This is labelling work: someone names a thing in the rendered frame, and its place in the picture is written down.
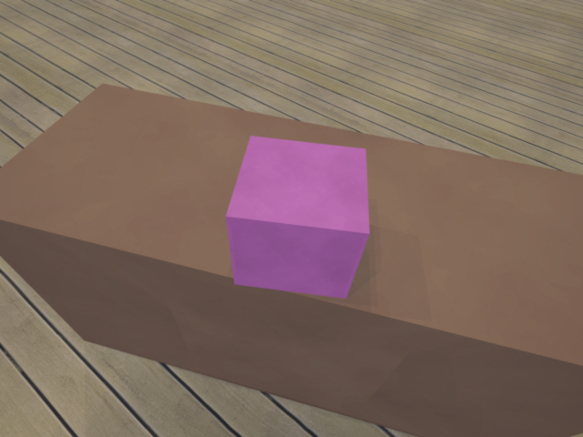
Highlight carton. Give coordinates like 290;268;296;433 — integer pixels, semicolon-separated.
226;136;370;299

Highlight pedestal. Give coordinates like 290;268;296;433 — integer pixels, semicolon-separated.
0;84;583;437

